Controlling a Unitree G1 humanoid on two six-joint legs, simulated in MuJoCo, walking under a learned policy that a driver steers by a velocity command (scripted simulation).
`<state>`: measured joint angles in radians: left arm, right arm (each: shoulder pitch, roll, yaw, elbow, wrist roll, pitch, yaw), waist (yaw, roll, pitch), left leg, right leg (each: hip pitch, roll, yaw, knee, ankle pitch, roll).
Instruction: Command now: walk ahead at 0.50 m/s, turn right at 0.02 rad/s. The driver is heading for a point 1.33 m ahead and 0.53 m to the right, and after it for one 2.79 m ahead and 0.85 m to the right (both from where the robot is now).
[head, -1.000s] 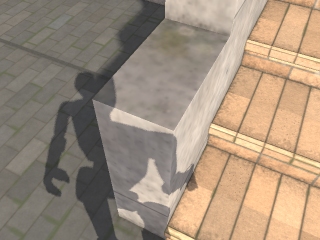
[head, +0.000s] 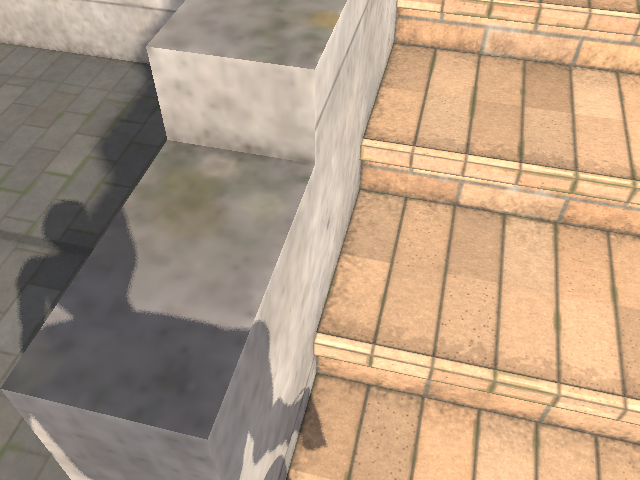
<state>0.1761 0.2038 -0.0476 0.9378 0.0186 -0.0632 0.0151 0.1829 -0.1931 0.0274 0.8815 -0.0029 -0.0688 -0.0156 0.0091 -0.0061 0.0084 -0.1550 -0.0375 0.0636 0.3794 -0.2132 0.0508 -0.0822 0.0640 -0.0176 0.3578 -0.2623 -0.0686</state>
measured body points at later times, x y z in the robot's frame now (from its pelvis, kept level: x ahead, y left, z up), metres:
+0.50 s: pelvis -0.01 +0.00 +0.00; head -0.01 +0.00 +0.45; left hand +0.13 +0.24 -0.13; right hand +0.09 -0.27 -0.12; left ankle -0.01 +0.09 -0.74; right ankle -0.04 -0.07 -0.74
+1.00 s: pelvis +0.08 -0.01 +0.00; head +0.12 -0.02 +0.45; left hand +0.15 +0.28 -0.13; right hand +0.24 -0.29 -0.05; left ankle +0.18 +0.10 -0.50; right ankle -0.05 -0.08 -0.74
